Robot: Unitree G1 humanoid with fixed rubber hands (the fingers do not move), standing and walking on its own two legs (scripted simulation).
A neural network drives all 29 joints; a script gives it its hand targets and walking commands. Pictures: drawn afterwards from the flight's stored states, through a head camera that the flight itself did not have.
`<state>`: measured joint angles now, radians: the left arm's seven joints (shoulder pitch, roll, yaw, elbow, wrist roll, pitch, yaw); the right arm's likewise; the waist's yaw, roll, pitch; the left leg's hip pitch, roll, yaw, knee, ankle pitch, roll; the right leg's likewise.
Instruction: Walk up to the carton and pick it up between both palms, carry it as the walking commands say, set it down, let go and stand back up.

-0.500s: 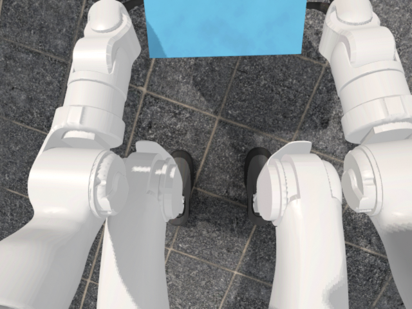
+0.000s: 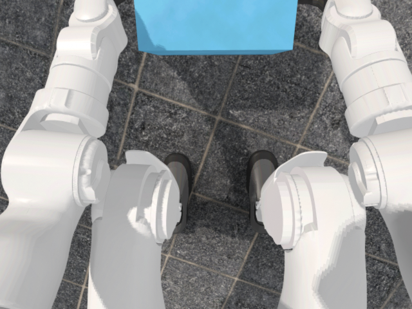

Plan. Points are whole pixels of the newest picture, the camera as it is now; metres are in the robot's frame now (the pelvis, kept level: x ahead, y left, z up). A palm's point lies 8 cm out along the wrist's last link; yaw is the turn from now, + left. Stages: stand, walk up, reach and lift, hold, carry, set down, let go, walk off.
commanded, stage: set down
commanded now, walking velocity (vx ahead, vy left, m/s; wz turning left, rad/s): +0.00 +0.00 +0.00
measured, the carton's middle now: (215, 9) +0.55 +0.00 -0.27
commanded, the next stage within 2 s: none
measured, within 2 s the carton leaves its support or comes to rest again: rests again in 0.26 s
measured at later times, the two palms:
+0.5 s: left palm out of the picture +0.55 +0.16 -0.18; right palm out of the picture +0.54 -0.17 -0.19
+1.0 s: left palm out of the picture +0.55 +0.17 -0.19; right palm out of the picture +0.55 -0.17 -0.20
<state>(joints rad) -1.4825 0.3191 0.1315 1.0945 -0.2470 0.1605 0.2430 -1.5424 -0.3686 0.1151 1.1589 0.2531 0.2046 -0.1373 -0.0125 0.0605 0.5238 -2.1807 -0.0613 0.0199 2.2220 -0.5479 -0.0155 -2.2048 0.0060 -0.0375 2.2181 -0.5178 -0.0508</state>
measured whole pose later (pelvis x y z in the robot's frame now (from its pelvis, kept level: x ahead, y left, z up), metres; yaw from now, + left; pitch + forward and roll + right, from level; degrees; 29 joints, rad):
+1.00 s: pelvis +0.01 +0.01 -0.02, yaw +0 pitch +28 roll +0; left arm -1.48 0.32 0.16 1.19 -0.21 0.11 0.14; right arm -1.56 -0.37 0.01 1.27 0.18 0.14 -0.01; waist -0.02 0.06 0.52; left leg -2.21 -0.07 0.04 2.31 -0.59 0.01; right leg -2.22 0.00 -0.02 2.31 -0.57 -0.03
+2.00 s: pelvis +0.02 +0.01 -0.02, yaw +0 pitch +29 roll +1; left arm -1.49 0.31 0.11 1.23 -0.23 0.03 0.14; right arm -1.53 -0.41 -0.04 1.29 0.20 0.02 -0.05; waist 0.00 0.06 0.52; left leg -2.21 -0.06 0.04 2.30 -0.60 0.01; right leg -2.22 0.00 -0.02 2.30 -0.59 -0.03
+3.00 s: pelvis +0.00 +0.00 +0.11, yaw -1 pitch +30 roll +1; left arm -1.33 0.36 0.18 0.61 -0.20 0.34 0.17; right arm -1.42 -0.50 -0.15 0.77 0.20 0.32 -0.04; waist 0.01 0.00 0.52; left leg -1.88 -0.04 0.02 1.90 -0.54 0.00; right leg -1.91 0.03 -0.01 1.90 -0.51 -0.03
